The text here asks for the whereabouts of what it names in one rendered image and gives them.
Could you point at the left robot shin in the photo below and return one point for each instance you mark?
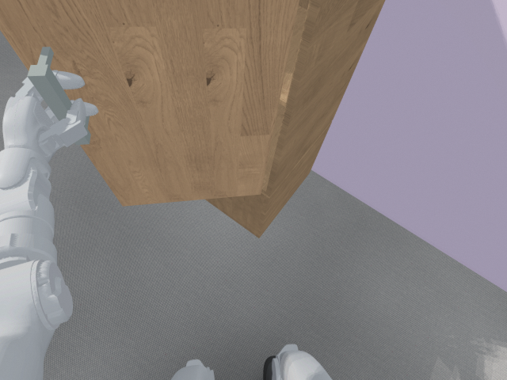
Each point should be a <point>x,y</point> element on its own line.
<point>194,362</point>

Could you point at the robot left forearm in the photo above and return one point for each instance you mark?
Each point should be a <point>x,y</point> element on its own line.
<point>26,213</point>

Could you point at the robot right thigh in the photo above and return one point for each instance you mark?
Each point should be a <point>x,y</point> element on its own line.
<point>297,365</point>

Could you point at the handle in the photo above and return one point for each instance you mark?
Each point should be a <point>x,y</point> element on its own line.
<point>42,77</point>

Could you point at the robot left upper arm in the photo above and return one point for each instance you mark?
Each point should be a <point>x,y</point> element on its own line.
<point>34,301</point>

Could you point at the robot left hand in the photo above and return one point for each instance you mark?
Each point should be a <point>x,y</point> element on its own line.
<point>27,125</point>

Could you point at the cupboard door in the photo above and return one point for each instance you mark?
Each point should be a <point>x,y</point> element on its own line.
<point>187,91</point>

